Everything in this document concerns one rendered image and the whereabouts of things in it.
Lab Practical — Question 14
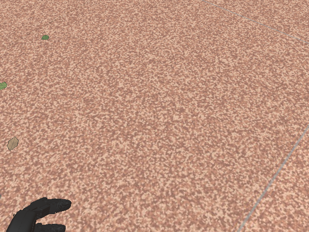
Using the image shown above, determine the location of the robot left hand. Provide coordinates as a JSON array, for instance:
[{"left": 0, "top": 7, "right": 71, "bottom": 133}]
[{"left": 6, "top": 197, "right": 71, "bottom": 232}]

